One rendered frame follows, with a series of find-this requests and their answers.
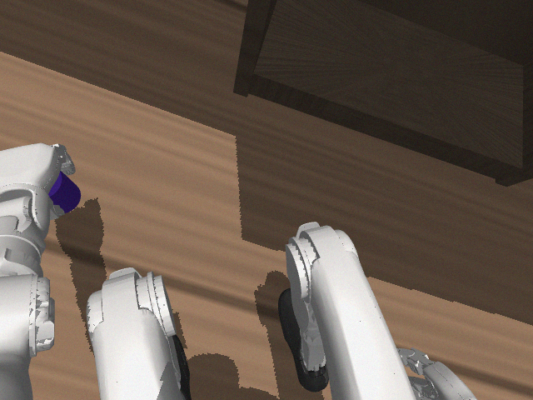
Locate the right robot foot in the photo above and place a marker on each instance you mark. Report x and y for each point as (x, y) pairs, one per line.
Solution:
(310, 380)

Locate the left robot arm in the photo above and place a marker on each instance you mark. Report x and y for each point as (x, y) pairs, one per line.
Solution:
(27, 312)

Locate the right robot hand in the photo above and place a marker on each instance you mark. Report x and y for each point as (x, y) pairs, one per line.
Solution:
(440, 382)

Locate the left robot foot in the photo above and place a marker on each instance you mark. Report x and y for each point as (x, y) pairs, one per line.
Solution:
(185, 374)

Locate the bookshelf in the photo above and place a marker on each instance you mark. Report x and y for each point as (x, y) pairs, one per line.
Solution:
(451, 79)

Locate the left robot hand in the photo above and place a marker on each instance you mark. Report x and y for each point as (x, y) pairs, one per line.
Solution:
(36, 164)

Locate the can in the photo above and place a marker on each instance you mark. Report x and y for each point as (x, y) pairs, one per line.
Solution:
(65, 193)

